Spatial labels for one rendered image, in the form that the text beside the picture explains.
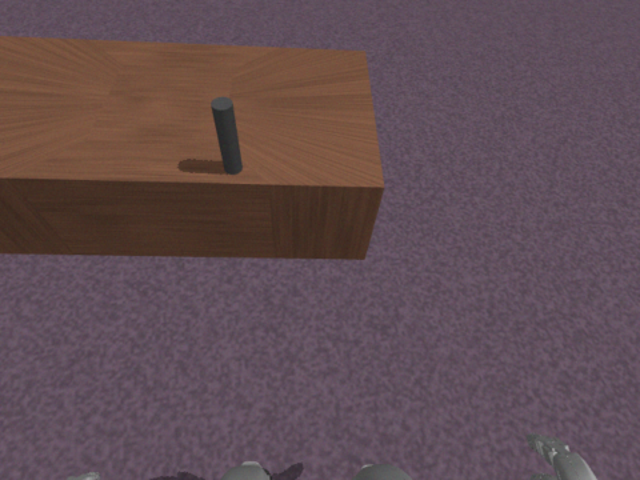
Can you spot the right robot hand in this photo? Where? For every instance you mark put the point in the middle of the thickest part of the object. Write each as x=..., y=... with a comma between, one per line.
x=567, y=466

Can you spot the can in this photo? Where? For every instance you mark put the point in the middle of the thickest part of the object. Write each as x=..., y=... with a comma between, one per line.
x=224, y=118

